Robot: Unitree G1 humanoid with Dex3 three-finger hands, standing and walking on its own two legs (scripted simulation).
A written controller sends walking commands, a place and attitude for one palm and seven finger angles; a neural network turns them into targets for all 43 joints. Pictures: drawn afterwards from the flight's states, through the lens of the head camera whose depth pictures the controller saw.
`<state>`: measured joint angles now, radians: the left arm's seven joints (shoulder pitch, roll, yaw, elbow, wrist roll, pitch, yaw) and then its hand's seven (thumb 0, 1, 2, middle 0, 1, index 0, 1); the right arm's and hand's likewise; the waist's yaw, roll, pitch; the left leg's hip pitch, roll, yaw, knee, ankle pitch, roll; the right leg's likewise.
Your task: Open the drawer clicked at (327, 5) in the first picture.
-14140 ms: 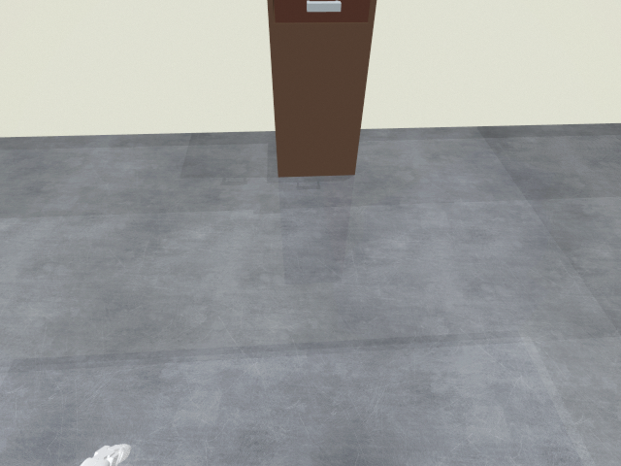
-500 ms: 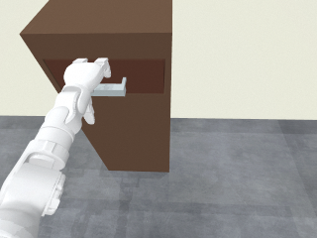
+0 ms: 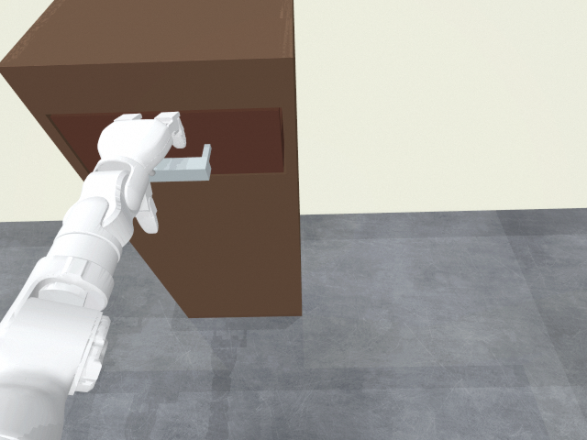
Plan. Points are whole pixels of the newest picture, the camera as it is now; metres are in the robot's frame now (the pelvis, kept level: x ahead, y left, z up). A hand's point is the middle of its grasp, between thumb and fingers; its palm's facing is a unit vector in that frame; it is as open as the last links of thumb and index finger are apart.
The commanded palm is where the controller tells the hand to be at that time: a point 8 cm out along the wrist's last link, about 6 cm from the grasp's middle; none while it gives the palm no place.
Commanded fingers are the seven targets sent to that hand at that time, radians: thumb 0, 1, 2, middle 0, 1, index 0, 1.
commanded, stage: move the hooked fingers above the handle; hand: left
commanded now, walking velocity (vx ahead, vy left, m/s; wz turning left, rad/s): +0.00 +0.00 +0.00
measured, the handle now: (173, 160) +0.54 +0.19 +0.05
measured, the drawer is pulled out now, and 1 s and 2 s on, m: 0.00 0.00 0.00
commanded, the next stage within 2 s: none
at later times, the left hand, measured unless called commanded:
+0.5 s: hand (170, 168) +0.48 +0.18 +0.09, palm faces -0.13 -0.02 -0.99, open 13.7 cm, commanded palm +0.47 +0.19 +0.16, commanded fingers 0.00 -0.50 0.30 -0.30 -1.20 -0.30 -1.20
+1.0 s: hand (156, 173) +0.46 +0.19 +0.10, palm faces -0.09 -0.01 -1.00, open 13.8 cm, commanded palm +0.46 +0.20 +0.17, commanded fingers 0.00 -0.50 0.30 -0.30 -1.20 -0.30 -1.20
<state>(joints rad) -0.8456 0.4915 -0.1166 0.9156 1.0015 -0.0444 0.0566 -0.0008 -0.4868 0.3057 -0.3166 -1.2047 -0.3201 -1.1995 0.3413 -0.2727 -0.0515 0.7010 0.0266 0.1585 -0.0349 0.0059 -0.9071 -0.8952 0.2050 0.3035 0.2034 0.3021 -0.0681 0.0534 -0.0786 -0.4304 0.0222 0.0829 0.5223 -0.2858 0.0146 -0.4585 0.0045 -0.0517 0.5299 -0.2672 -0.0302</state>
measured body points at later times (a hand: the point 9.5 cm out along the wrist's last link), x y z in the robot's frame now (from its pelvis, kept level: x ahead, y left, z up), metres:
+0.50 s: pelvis +0.00 +0.00 +0.00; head +0.06 -0.01 +0.44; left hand +0.49 +0.18 +0.14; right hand +0.04 -0.26 -0.14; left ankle -0.03 +0.11 -0.73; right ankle -0.01 -0.10 -0.73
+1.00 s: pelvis +0.00 +0.00 +0.00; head +0.04 -0.02 +0.45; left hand +0.46 +0.19 +0.16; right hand +0.06 -0.27 -0.13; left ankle -0.03 +0.11 -0.73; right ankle -0.01 -0.10 -0.73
